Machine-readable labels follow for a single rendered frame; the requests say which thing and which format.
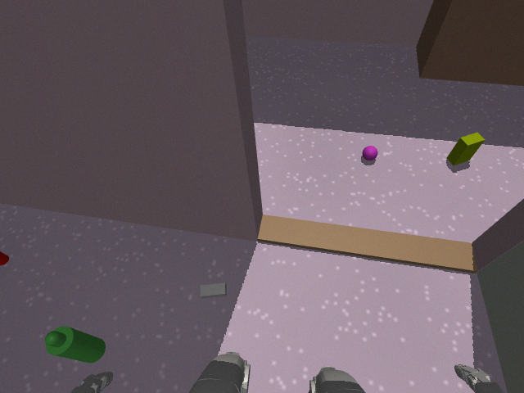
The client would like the left robot hand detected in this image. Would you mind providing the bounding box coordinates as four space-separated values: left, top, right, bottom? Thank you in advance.
71 372 113 393

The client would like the right robot hand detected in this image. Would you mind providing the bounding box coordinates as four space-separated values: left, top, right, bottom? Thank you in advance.
454 364 505 393

